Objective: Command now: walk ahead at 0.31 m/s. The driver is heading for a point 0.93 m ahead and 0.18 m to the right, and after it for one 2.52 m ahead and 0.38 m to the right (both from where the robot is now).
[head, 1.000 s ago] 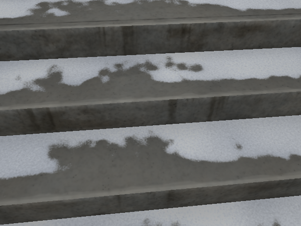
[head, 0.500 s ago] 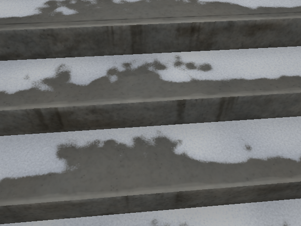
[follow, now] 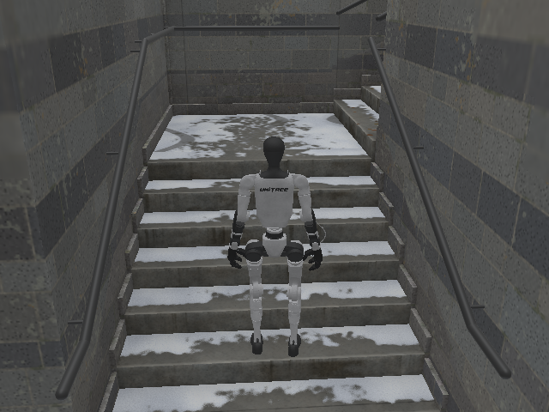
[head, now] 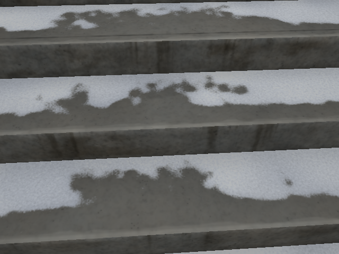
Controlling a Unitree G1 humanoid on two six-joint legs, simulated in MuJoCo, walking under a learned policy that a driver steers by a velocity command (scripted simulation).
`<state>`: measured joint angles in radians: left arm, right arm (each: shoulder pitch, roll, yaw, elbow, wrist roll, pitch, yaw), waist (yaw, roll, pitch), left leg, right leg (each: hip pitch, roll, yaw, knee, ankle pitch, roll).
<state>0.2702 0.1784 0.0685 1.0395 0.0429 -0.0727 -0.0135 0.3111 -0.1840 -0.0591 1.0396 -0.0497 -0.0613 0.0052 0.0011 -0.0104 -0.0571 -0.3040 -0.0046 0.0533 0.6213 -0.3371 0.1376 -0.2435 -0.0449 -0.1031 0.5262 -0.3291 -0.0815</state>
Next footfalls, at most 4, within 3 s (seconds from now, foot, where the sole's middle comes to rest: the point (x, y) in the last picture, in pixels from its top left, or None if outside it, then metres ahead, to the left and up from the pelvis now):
0.42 right None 0.32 -0.10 -0.62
0.96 left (145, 196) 0.62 0.11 -0.47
1.52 right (229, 110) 0.89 -0.19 -0.32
2.02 left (170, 94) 0.98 0.03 -0.32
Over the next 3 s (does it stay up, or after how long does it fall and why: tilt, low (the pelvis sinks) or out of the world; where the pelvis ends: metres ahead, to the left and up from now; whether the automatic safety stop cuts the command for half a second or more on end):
stays up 0.88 -0.05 0.43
